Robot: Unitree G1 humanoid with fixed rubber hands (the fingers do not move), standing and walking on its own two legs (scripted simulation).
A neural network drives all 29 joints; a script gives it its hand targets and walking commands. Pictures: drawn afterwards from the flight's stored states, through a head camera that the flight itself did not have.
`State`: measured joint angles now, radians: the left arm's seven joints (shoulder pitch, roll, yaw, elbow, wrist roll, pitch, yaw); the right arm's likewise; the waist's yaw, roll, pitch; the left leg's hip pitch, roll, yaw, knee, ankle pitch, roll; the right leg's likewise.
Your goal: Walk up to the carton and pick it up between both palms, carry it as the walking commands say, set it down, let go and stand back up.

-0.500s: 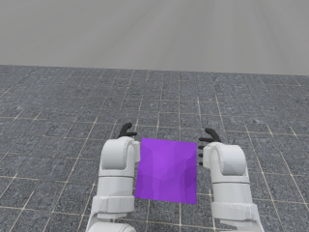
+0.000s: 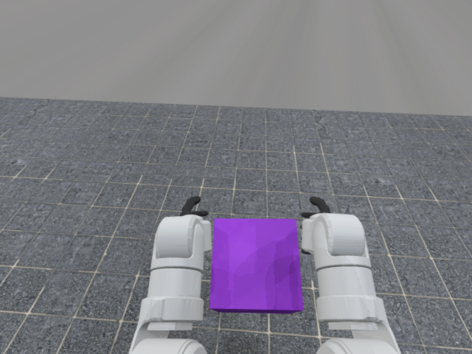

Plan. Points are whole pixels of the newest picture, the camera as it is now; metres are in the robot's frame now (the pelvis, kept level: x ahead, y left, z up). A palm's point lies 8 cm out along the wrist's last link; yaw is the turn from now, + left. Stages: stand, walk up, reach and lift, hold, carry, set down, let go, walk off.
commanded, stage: carry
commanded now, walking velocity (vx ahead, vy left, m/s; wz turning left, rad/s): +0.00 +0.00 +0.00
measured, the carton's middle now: (254, 269) +0.32 +0.00 -0.04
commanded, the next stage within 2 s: none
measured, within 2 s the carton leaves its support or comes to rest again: neither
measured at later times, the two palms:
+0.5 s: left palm (187, 221) +0.32 +0.12 +0.10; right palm (323, 226) +0.32 -0.11 +0.10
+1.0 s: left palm (212, 203) +0.36 +0.08 +0.10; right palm (340, 213) +0.35 -0.15 +0.10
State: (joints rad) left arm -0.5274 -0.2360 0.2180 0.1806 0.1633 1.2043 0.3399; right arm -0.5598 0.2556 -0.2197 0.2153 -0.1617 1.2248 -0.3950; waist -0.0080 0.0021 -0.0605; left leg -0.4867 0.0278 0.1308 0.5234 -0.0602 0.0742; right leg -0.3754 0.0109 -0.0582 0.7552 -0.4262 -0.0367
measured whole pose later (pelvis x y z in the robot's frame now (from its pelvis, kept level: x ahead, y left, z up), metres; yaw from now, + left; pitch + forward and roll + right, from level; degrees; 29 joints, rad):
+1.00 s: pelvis +0.05 -0.02 +0.01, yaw -2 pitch +2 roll +0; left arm -0.47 -0.22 0.13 0.06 0.13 1.20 0.35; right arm -0.47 0.22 -0.15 0.08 -0.13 1.21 -0.33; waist -0.01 -0.01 -0.07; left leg -0.42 0.04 0.17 0.48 -0.09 0.05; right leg -0.26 0.03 -0.04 0.60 -0.37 -0.04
